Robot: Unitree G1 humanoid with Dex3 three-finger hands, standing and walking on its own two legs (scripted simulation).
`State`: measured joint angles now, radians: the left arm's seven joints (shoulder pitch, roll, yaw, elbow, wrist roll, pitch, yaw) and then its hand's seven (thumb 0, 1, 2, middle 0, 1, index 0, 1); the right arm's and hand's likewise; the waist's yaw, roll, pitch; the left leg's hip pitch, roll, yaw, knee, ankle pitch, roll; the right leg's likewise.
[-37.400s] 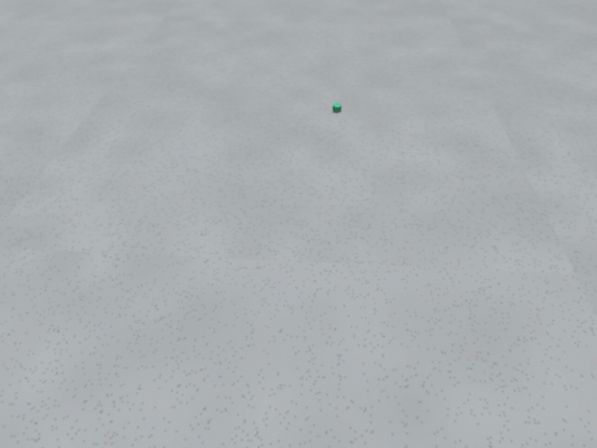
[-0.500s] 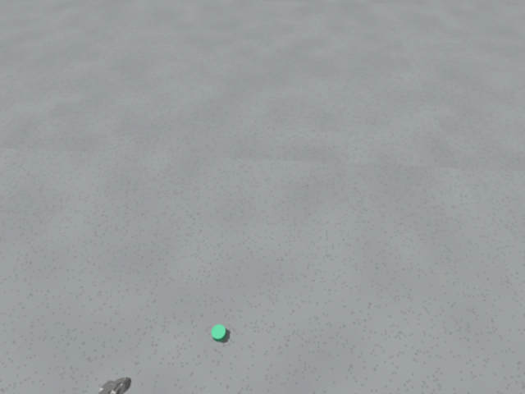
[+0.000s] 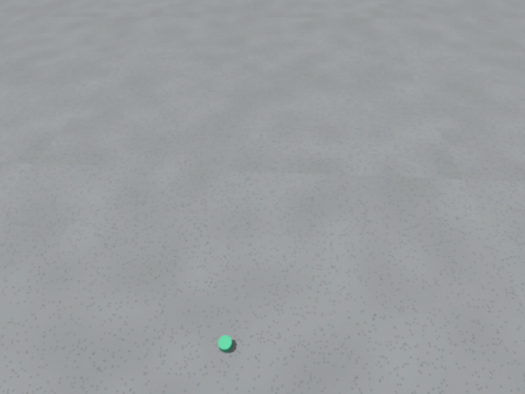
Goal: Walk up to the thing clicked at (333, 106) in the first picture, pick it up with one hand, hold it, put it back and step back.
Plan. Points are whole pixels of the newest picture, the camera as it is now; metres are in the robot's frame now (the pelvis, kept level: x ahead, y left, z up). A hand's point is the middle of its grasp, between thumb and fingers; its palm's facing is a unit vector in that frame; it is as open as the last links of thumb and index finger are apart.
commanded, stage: stand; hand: left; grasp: from above
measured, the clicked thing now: (225, 343) +0.46 +0.21 -0.76
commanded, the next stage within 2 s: step back in 1.72 s
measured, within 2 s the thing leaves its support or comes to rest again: neither
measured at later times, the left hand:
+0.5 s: hand out of the picture +0.06 +0.24 -0.16, palm faces +0.01 -0.94 -0.33, open 7.4 cm
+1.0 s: hand out of the picture +0.07 +0.24 -0.16, palm faces +0.01 -0.94 -0.33, open 7.4 cm
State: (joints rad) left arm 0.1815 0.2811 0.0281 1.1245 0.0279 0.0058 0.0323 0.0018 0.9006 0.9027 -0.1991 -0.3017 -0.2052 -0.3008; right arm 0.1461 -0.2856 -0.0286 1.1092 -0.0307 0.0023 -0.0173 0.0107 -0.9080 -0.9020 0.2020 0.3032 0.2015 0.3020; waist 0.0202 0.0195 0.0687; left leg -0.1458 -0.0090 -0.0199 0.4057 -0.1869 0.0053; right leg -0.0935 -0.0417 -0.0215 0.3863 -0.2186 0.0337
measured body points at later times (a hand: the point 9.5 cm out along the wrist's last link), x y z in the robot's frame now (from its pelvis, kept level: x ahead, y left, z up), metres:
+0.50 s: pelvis +0.00 +0.00 +0.00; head +0.00 -0.01 +0.45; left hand +0.06 +0.29 -0.14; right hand +0.07 -0.29 -0.14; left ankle +0.03 +0.12 -0.74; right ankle +0.00 -0.14 -0.74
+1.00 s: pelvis +0.01 -0.01 +0.00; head +0.02 -0.01 +0.45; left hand +0.07 +0.29 -0.13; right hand +0.08 -0.30 -0.14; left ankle +0.03 +0.12 -0.74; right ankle +0.00 -0.14 -0.74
